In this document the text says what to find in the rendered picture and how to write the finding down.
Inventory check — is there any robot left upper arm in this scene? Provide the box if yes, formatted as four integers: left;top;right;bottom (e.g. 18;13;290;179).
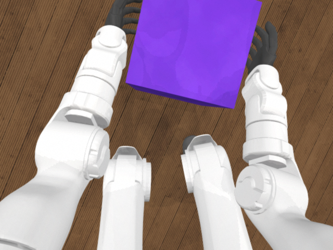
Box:
0;120;110;250

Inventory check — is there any left robot forearm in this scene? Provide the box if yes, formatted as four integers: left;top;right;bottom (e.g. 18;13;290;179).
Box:
35;25;127;166

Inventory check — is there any robot right upper arm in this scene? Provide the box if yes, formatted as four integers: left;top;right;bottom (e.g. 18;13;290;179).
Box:
234;164;333;250

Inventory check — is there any robot left thigh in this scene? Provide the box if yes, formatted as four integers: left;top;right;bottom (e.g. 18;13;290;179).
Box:
97;155;151;250

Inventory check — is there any right robot forearm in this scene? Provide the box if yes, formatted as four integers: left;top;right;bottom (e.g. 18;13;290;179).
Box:
242;65;303;182

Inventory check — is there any robot left hand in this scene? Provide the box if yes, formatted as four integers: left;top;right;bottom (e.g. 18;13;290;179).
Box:
104;0;143;34

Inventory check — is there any carton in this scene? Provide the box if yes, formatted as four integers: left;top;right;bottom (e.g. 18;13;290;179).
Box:
125;0;262;109

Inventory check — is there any robot right hand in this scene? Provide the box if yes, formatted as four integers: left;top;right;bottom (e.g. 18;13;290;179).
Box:
246;21;278;75

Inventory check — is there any robot left shin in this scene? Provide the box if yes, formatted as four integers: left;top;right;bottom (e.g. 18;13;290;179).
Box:
103;146;142;193

